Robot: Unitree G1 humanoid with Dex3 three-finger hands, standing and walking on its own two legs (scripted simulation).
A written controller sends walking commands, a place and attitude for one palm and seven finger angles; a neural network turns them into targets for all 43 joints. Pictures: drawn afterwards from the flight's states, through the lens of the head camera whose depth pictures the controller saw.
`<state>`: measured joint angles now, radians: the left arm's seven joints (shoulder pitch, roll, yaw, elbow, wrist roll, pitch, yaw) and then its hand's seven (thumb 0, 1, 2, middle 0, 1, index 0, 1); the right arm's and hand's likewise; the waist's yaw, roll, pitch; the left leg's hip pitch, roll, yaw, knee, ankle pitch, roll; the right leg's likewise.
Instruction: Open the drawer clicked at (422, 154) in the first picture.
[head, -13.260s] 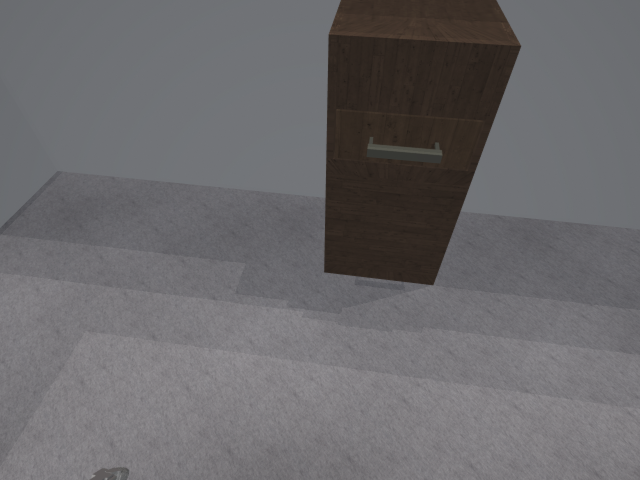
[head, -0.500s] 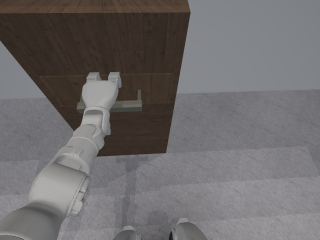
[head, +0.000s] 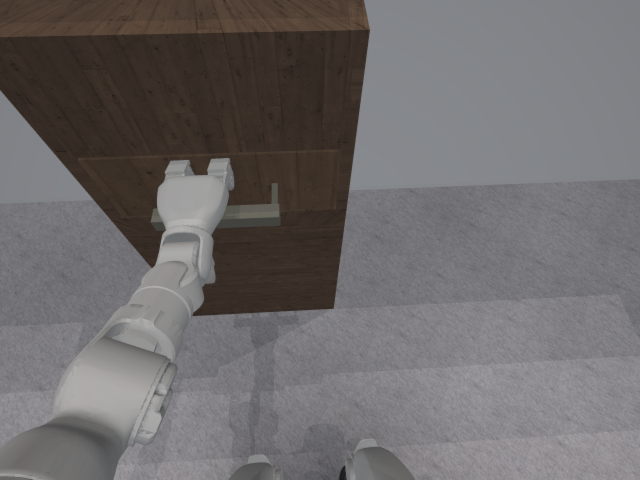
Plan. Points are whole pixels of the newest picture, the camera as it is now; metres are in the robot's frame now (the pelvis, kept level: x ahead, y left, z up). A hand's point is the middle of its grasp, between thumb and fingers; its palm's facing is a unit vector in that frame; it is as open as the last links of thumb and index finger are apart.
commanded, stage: lower the fingers behind the handle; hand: left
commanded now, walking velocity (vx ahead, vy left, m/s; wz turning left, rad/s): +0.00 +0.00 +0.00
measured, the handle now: (218, 204) +0.54 +0.13 -0.07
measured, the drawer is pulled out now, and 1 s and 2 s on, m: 0.00 0.00 0.00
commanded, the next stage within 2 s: close the thumb around the handle in 1.38 s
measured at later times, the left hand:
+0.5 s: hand (210, 233) +0.47 +0.14 -0.05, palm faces -0.06 -0.01 -1.00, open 13.8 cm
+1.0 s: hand (216, 239) +0.48 +0.14 -0.09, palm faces -0.06 -0.01 -1.00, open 13.8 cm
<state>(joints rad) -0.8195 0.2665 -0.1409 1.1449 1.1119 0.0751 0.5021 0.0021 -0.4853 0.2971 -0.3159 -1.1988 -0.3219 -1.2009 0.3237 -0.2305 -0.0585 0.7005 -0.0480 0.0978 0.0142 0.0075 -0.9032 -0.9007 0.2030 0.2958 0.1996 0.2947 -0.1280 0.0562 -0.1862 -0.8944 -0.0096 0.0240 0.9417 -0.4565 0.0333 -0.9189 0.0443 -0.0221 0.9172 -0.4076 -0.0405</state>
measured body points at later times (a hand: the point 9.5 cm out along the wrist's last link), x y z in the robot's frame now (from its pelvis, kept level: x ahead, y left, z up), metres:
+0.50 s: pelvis -0.02 +0.00 -0.03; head +0.12 -0.01 +0.41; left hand +0.47 +0.13 +0.00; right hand -0.01 -0.26 -0.16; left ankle -0.02 +0.10 -0.68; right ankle +0.00 -0.10 -0.68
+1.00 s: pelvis -0.02 +0.00 -0.05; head +0.14 +0.00 +0.37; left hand +0.48 +0.13 -0.04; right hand -0.01 -0.26 -0.18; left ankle -0.02 +0.10 -0.68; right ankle +0.00 -0.10 -0.68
